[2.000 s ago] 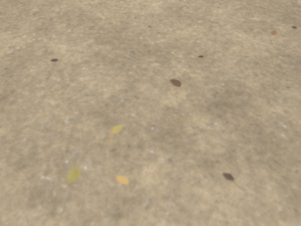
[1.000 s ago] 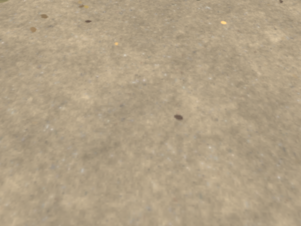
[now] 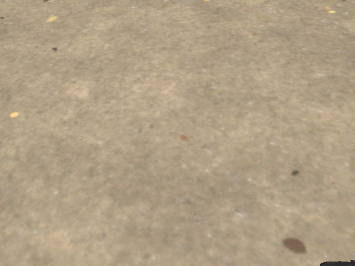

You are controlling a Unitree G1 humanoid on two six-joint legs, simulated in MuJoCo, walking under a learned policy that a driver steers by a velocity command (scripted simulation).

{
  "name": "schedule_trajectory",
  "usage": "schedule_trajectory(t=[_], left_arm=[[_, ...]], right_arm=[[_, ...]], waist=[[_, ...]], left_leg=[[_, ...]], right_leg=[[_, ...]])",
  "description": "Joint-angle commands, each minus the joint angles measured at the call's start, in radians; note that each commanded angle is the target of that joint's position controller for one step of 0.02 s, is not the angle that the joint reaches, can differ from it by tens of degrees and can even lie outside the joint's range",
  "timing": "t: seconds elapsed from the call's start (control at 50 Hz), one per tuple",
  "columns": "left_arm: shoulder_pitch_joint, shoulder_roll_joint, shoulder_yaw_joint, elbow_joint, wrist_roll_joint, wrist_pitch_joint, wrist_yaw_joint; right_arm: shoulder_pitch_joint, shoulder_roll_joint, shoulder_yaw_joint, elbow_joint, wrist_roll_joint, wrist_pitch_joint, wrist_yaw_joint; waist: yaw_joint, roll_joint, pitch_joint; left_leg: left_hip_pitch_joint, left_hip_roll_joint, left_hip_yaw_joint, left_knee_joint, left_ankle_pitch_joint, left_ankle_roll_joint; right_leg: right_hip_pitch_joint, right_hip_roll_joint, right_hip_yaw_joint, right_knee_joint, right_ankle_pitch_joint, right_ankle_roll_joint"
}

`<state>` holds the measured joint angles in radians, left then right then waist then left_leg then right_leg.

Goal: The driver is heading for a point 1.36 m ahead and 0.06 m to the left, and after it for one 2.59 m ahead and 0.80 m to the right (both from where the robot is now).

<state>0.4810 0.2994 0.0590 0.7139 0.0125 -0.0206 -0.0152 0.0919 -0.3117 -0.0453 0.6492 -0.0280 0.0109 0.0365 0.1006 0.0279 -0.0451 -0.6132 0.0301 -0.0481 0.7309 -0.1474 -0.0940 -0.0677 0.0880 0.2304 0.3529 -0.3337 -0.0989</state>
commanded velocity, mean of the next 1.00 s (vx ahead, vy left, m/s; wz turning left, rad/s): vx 0.96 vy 0.00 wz -0.12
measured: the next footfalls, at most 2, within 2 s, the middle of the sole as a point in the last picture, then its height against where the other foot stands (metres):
left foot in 0.10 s outside the picture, level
right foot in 0.54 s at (263, 259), level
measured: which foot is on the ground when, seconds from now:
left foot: up 0.00-0.08, down 0.10-0.52, up 0.54-0.96, down 0.98-1.00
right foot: down 0.00-0.10, up 0.12-0.52, down 0.54-0.96, up 0.98-1.00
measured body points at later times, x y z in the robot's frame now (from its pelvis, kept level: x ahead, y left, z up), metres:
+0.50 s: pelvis +0.36 -0.04 -0.03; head +0.40 -0.05 +0.42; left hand +0.70 +0.06 -0.07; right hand +0.16 -0.25 -0.15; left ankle +0.16 +0.15 -0.74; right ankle +0.51 -0.17 -0.72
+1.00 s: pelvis +0.82 -0.19 -0.04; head +0.84 -0.19 +0.41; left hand +0.81 +0.08 -0.17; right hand +0.97 -0.45 -0.14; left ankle +0.96 -0.19 -0.74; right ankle +0.54 -0.19 -0.68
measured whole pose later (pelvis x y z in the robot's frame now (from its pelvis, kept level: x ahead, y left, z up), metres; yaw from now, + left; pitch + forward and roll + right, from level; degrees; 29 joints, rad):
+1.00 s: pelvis +0.82 -0.19 -0.04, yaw -5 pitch +0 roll -2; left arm 0.46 0.24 0.01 0.93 0.03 -0.08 0.04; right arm 0.11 -0.28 -0.01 0.77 -0.01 -0.04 0.06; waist 0.00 0.04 0.04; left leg -0.52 -0.08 0.16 0.61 -0.08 0.21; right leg 0.18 0.08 -0.24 0.65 -0.35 0.00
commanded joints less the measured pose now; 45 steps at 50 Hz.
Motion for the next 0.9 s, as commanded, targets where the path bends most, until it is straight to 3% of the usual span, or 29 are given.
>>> schedule_trajectory(t=[0.02, 0.06, 0.08, 0.1, 0.12, 0.14, 0.16, 0.18, 0.2, 0.22, 0.26, 0.34, 0.4, 0.44, 0.48, 0.5, 0.52, 0.54, 0.56, 0.58, 0.6, 0.62, 0.64, 0.68, 0.72, 0.8, 0.82, 0.86, 0.9], left_arm=[[-0.079, 0.200, 0.059, -0.076, -0.004, -0.029, 0.010], [-0.140, 0.206, 0.059, -0.083, -0.001, -0.036, 0.006], [-0.168, 0.203, 0.056, -0.082, -0.001, -0.043, 0.001], [-0.192, 0.174, 0.047, -0.081, -0.007, -0.056, -0.008], [-0.176, 0.065, 0.019, -0.122, -0.037, -0.066, -0.007], [-0.158, 0.052, -0.001, -0.132, -0.032, -0.061, 0.002], [-0.181, 0.088, 0.000, -0.099, -0.008, -0.048, 0.005], [-0.218, 0.101, 0.002, -0.086, 0.015, -0.044, -0.010], [-0.240, 0.095, 0.001, -0.083, 0.029, -0.040, -0.027], [-0.266, 0.080, -0.004, -0.089, 0.037, -0.036, -0.040], [-0.304, 0.059, -0.017, -0.100, 0.033, -0.025, -0.056], [-0.471, 0.064, -0.032, -0.171, 0.036, -0.025, -0.067], [-0.583, 0.040, -0.057, -0.208, 0.033, -0.030, -0.090], [-0.586, 0.032, -0.064, -0.202, 0.031, -0.031, -0.087], [-0.491, 0.067, -0.050, -0.165, 0.039, -0.028, -0.061], [-0.327, 0.104, -0.032, -0.118, 0.040, -0.027, -0.044], [-0.110, 0.141, -0.010, -0.045, 0.038, -0.026, -0.025], [0.023, 0.220, 0.018, 0.002, 0.051, -0.025, -0.004], [-0.029, 0.294, 0.031, -0.011, 0.062, -0.028, 0.008], [-0.030, 0.266, 0.036, -0.015, 0.031, -0.028, 0.009], [-0.091, 0.215, 0.028, 0.019, 0.025, -0.034, 0.013], [-0.134, 0.165, 0.020, 0.027, 0.025, -0.045, 0.011], [-0.175, 0.130, 0.012, 0.027, 0.031, -0.058, 0.010], [-0.176, 0.073, -0.006, 0.049, 0.020, -0.079, 0.010], [-0.147, 0.060, -0.008, 0.081, 0.001, -0.102, 0.004], [-0.113, 0.034, -0.021, 0.113, 0.003, -0.123, -0.005], [-0.098, 0.032, -0.026, 0.121, 0.001, -0.126, -0.001], [-0.066, 0.061, -0.028, 0.139, -0.003, -0.131, 0.014], [-0.055, 0.111, -0.021, 0.144, -0.003, -0.130, 0.041]], right_arm=[[-0.207, -0.073, -0.013, -0.124, 0.015, -0.031, -0.002], [-0.100, -0.096, -0.021, -0.104, 0.026, -0.043, -0.015], [0.043, -0.128, -0.035, -0.067, 0.022, -0.054, -0.030], [0.252, -0.196, -0.061, -0.022, 0.003, -0.068, -0.051], [0.438, -0.313, -0.088, -0.001, -0.038, -0.072, -0.067], [0.345, -0.304, -0.085, -0.003, -0.039, -0.072, -0.061], [0.248, -0.192, -0.062, -0.023, -0.035, -0.070, -0.053], [0.227, -0.128, -0.047, -0.014, -0.030, -0.072, -0.047], [0.231, -0.098, -0.037, 0.008, -0.028, -0.076, -0.044], [0.254, -0.081, -0.029, 0.036, -0.027, -0.086, -0.043], [0.291, -0.064, -0.023, 0.081, -0.014, -0.108, -0.034], [0.328, -0.074, -0.020, 0.131, 0.000, -0.133, -0.027], [0.343, -0.083, -0.016, 0.163, 0.012, -0.139, -0.024], [0.370, -0.128, -0.021, 0.195, 0.016, -0.138, -0.020], [0.400, -0.190, -0.030, 0.220, 0.014, -0.130, -0.029], [0.391, -0.221, -0.035, 0.227, 0.010, -0.118, -0.039], [0.364, -0.225, -0.034, 0.224, 0.015, -0.104, -0.046], [0.381, -0.148, -0.018, 0.203, 0.005, -0.099, -0.045], [0.472, 0.010, 0.014, 0.149, 0.020, -0.103, -0.022], [0.365, -0.103, -0.008, 0.118, 0.026, -0.110, -0.029], [0.279, -0.105, -0.011, 0.099, 0.031, -0.112, -0.030], [0.277, -0.074, 0.002, 0.110, 0.027, -0.110, -0.027], [0.291, -0.057, 0.006, 0.131, 0.017, -0.096, -0.021], [0.341, -0.020, 0.012, 0.160, 0.002, -0.060, 0.001], [0.262, -0.008, 0.010, 0.147, 0.001, -0.037, 0.012], [0.054, 0.007, 0.023, 0.084, 0.023, -0.043, 0.021], [0.023, 0.006, 0.025, 0.080, 0.027, -0.047, 0.026], [-0.044, 0.019, 0.040, 0.054, 0.023, -0.056, 0.039], [-0.025, -0.011, 0.036, 0.066, 0.018, -0.055, 0.043]], waist=[[-0.009, -0.159, 0.118], [-0.076, -0.173, 0.099], [-0.155, -0.140, 0.041], [-0.263, -0.036, -0.072], [-0.305, 0.276, -0.251], [-0.220, 0.367, -0.207], [-0.183, 0.186, -0.086], [-0.174, 0.063, -0.028], [-0.159, 0.036, 0.013], [-0.153, 0.060, 0.056], [-0.142, 0.093, 0.106], [-0.124, 0.056, 0.169], [-0.131, 0.031, 0.196], [-0.116, 0.038, 0.189], [-0.053, 0.089, 0.087], [0.036, 0.119, -0.015], [0.146, 0.101, -0.119], [0.157, 0.013, -0.224], [-0.004, -0.258, -0.306], [0.052, -0.165, -0.333], [0.000, -0.105, -0.115], [-0.040, -0.044, -0.009], [-0.084, -0.016, 0.029], [-0.137, -0.070, 0.065], [-0.136, -0.080, 0.141], [-0.107, -0.077, 0.202], [-0.099, -0.052, 0.187], [-0.093, -0.049, 0.187], [-0.121, -0.082, 0.129]], left_leg=[[0.034, -0.015, -0.008, -0.138, -0.024, 0.015], [0.280, -0.030, 0.002, -0.203, -0.075, 0.040], [0.501, -0.042, 0.015, -0.232, -0.096, 0.058], [0.784, 0.031, -0.046, -0.237, -0.164, 0.084], [1.042, 0.302, -0.441, -0.387, -0.686, 0.142], [0.950, 0.396, -0.812, -0.539, -0.817, 0.187], [0.822, 0.377, -0.717, -0.504, -0.763, 0.205], [0.732, 0.329, -0.563, -0.485, -0.633, 0.210], [0.664, 0.279, -0.441, -0.501, -0.527, 0.210], [0.618, 0.240, -0.361, -0.530, -0.461, 0.209], [0.590, 0.215, -0.281, -0.562, -0.339, 0.217], [0.563, 0.209, -0.094, -0.641, -0.056, 0.236], [0.432, 0.171, 0.071, -0.756, 0.178, 0.219], [0.475, 0.187, 0.119, -0.744, 0.457, 0.221], [0.607, 0.210, 0.158, -0.532, 1.000, 0.211], [0.614, 0.224, 0.168, -0.317, 1.135, 0.201], [0.536, 0.196, 0.181, -0.036, 1.084, 0.188], [0.318, 0.130, 0.158, 0.337, 0.582, 0.184], [-0.023, -0.023, 0.075, 0.687, -0.350, 0.163], [-0.111, -0.037, -0.059, 0.758, -0.285, 0.192], [-0.170, 0.017, -0.033, 0.707, -0.156, 0.191], [-0.134, 0.047, -0.026, 0.642, -0.114, 0.186], [-0.070, 0.073, -0.038, 0.594, -0.103, 0.180], [0.016, 0.101, -0.053, 0.528, -0.095, 0.163], [-0.060, 0.107, -0.043, 0.483, -0.035, 0.156], [-0.077, 0.052, 0.078, 0.242, 0.205, 0.169], [-0.052, 0.024, 0.133, 0.184, 0.254, 0.179], [0.011, -0.003, 0.198, 0.038, 0.330, 0.205], [0.103, -0.073, 0.253, -0.041, 0.350, 0.229]], right_leg=[[-0.075, -0.211, 0.298, -0.134, -0.101, -0.154], [-0.173, -0.210, 0.317, -0.100, 0.016, -0.128], [-0.249, -0.172, 0.287, 0.027, 0.164, -0.101], [-0.371, -0.080, 0.185, 0.317, 0.237, -0.065], [-0.593, 0.058, -0.002, 0.693, -0.027, -0.017], [-0.742, 0.048, -0.055, 0.874, -0.158, -0.019], [-0.760, -0.033, -0.066, 0.952, -0.049, -0.029], [-0.738, -0.068, -0.088, 0.934, 0.017, -0.025], [-0.717, -0.096, -0.090, 0.895, 0.048, -0.022], [-0.718, -0.106, -0.082, 0.868, 0.055, -0.013], [-0.753, -0.099, -0.064, 0.840, 0.077, 0.000], [-0.832, -0.091, -0.092, 0.700, 0.182, 0.024], [-0.583, -0.093, -0.267, 0.433, 0.298, 0.004], [-0.450, -0.081, -0.321, 0.352, 0.303, -0.034], [-0.310, -0.009, -0.365, 0.331, 0.201, -0.063], [-0.138, 0.020, -0.350, 0.324, 0.130, -0.080], [0.107, 0.015, -0.320, 0.237, 0.143, -0.097], [0.364, -0.149, -0.124, 0.252, -0.088, -0.100], [0.528, -0.437, 0.394, 0.117, -0.354, -0.147], [0.486, -0.440, 0.600, -0.036, -0.345, -0.147], [0.328, -0.388, 0.405, -0.056, -0.189, -0.141], [0.164, -0.364, 0.271, -0.073, -0.057, -0.137], [0.045, -0.325, 0.174, -0.094, 0.011, -0.109], [-0.101, -0.294, 0.055, -0.171, 0.044, -0.077], [-0.122, -0.268, -0.058, -0.232, 0.166, -0.030], [-0.129, -0.174, -0.332, -0.275, 0.615, 0.050], [-0.099, -0.155, -0.380, -0.279, 0.721, 0.075], [-0.042, -0.181, -0.424, -0.283, 0.917, 0.097], [0.082, -0.210, -0.453, -0.193, 1.254, 0.126]])
Keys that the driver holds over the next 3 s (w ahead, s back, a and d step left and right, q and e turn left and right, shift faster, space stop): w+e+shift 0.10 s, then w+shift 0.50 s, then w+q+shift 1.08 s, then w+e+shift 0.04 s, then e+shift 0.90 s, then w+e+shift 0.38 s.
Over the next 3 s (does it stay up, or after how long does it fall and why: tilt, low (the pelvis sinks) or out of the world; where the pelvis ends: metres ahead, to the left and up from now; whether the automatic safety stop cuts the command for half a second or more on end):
stays up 1.85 -0.01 0.00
